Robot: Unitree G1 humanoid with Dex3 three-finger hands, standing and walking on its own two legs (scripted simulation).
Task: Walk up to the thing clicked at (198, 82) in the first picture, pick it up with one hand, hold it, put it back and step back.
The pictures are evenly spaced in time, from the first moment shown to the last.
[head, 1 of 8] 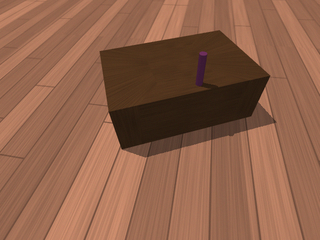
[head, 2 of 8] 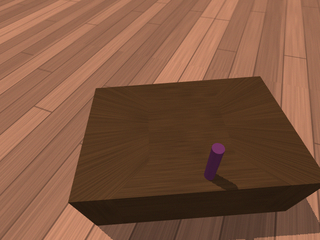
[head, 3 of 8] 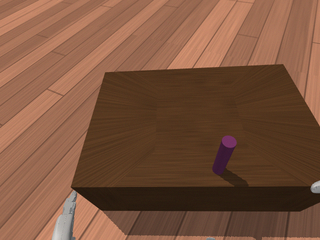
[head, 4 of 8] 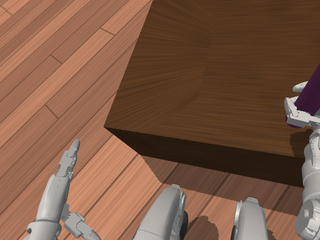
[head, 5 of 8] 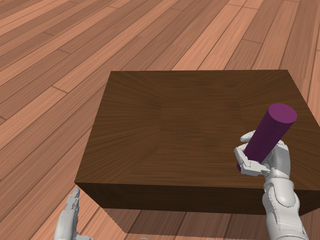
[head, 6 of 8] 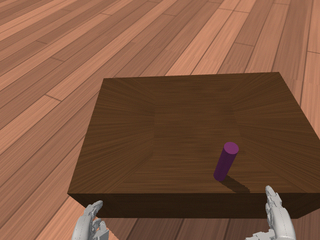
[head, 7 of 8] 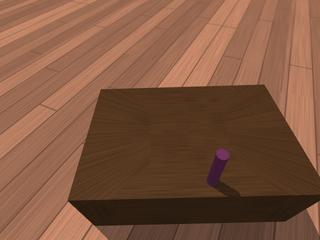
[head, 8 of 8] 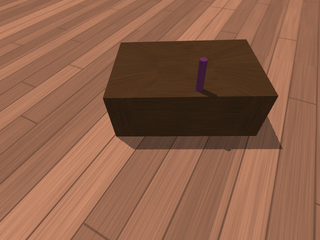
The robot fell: no
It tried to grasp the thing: yes
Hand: right
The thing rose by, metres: 0.30
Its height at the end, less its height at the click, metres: +0.00
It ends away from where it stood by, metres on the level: 0.01
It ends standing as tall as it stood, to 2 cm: yes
